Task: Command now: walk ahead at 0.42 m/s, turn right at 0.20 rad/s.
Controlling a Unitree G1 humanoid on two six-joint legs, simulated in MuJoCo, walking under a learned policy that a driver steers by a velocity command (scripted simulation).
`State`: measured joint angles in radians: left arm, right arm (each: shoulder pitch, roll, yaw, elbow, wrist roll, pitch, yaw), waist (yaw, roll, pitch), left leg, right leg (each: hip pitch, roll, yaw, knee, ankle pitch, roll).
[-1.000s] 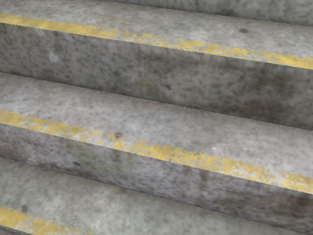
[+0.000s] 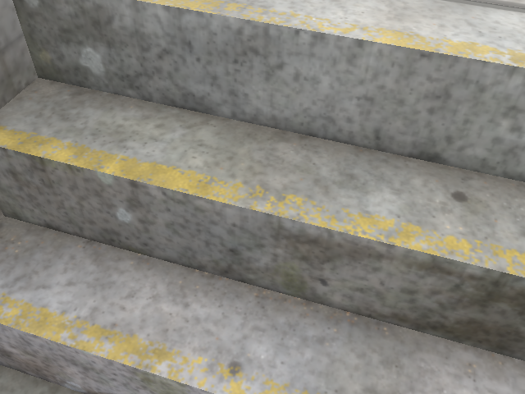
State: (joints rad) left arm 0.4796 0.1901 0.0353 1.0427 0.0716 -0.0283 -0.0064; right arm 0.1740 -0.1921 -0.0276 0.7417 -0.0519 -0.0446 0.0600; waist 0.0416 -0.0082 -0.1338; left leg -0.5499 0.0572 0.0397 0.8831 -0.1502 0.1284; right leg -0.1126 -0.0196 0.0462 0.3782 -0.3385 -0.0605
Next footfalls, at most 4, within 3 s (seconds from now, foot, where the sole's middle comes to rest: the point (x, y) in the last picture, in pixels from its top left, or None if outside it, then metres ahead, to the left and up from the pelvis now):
0.02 left None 0.04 0.13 -0.77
0.30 right None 0.04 -0.05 -0.57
0.72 right None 0.21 0.01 -0.55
1.10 left None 0.22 0.30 -0.55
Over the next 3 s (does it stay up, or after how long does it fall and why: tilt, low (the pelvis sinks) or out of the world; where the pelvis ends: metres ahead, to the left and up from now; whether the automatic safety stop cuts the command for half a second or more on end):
stays up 0.31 0.05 0.23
